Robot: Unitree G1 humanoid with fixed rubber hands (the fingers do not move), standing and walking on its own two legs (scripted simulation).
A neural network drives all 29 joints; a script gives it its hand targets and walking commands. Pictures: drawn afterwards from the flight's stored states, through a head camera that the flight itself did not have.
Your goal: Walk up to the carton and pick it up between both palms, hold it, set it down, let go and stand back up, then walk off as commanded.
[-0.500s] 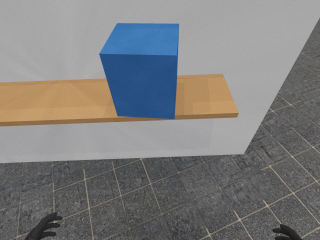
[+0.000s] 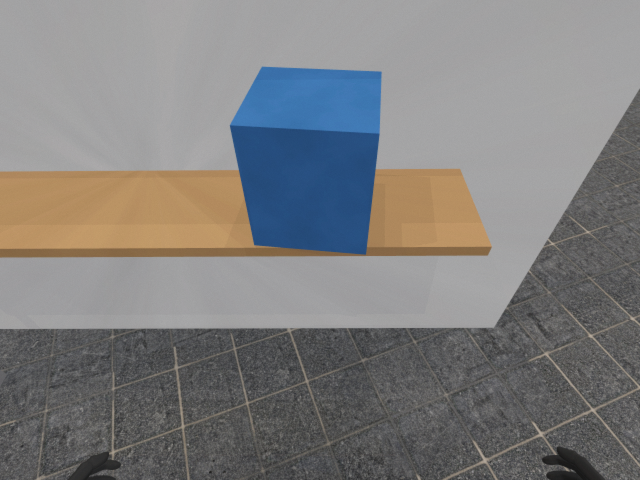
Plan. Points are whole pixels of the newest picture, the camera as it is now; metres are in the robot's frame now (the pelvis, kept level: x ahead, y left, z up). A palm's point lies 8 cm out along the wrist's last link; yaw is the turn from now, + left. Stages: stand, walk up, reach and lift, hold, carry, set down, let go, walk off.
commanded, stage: walk up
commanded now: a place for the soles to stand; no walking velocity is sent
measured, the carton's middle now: (314, 162) +0.63 +0.03 +0.07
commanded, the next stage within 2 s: none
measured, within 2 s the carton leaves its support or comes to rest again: neither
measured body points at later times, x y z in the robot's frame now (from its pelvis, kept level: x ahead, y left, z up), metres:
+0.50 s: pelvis +0.12 +0.12 +0.01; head +0.13 +0.17 +0.46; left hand +0.22 +0.44 -0.10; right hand +0.19 -0.21 -0.03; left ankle +0.13 +0.21 -0.73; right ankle +0.17 -0.07 -0.64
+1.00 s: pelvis +0.18 +0.04 -0.01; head +0.17 +0.03 +0.44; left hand +0.31 +0.35 -0.07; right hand +0.28 -0.28 -0.09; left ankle +0.15 +0.20 -0.68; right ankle +0.25 -0.05 -0.73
